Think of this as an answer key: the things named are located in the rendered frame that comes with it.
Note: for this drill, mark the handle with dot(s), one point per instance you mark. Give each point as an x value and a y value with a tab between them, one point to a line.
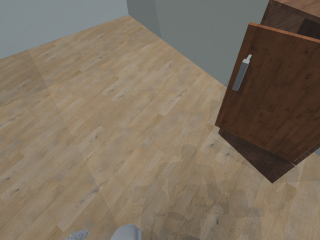
241	73

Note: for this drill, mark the cupboard door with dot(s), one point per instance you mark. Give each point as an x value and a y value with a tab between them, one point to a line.
277	106

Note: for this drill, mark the robot left thigh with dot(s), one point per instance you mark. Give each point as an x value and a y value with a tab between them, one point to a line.
127	232

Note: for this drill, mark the left robot hand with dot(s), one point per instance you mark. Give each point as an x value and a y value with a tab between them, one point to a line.
80	235

